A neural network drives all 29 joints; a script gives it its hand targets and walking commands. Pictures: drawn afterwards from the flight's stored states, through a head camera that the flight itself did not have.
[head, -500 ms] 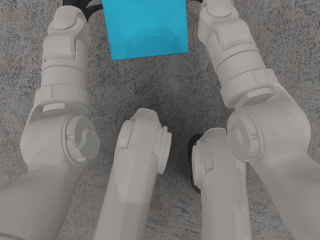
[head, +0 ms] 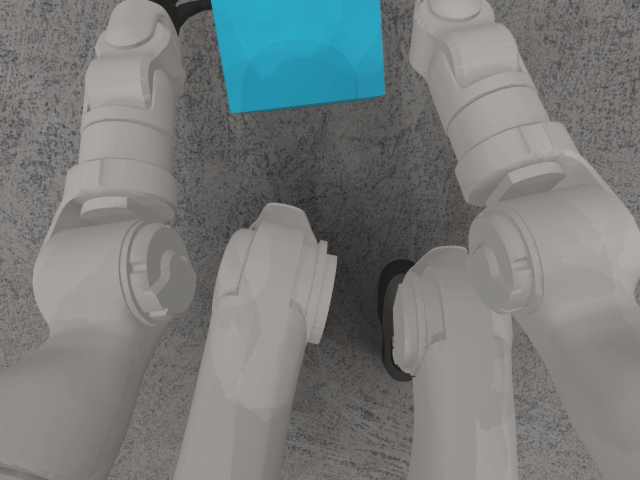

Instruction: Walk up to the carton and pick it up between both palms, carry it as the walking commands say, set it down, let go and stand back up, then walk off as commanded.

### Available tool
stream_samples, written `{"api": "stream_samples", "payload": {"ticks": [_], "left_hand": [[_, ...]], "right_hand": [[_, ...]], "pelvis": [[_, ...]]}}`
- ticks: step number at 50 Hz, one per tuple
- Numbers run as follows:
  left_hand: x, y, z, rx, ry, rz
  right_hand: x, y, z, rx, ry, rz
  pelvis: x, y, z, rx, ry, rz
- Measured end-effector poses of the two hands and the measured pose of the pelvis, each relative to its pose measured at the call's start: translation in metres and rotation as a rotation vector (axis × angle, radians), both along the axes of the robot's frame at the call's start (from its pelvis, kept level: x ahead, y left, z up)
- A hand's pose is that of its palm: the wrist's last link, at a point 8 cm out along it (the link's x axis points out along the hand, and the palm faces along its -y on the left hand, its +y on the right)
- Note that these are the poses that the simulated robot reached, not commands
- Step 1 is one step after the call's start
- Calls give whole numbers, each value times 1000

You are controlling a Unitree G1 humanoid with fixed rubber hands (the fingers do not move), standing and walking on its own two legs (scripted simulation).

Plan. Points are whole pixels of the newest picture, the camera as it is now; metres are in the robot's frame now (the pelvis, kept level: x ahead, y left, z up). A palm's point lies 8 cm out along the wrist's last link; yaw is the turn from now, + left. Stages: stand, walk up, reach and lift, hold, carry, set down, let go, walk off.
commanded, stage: set down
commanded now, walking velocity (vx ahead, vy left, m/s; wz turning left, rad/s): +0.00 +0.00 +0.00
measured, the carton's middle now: out of the picture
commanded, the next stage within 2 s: none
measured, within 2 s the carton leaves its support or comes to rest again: rests again in 0.08 s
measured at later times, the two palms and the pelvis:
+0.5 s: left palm (165, 10) +0.48 +0.26 -0.20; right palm out of the picture +0.55 +0.02 -0.19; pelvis +0.00 +0.00 -0.01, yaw +0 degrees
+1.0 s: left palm (163, 9) +0.48 +0.27 -0.20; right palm out of the picture +0.55 +0.02 -0.20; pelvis +0.00 +0.00 -0.02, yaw +0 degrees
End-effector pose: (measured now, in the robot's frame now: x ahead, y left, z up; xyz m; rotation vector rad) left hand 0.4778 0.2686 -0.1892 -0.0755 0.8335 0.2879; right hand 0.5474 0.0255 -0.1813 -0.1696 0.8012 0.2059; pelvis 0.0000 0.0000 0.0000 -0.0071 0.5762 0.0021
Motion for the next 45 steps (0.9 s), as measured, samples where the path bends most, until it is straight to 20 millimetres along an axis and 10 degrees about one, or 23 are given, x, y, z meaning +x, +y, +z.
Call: {"api": "stream_samples", "payload": {"ticks": [45], "left_hand": [[4, -2, -13, -40, -28, -41]], "right_hand": [[7, -2, -16, 31, -8, 13]], "pelvis": [[2, -4, -14, 16, -29, -6]]}}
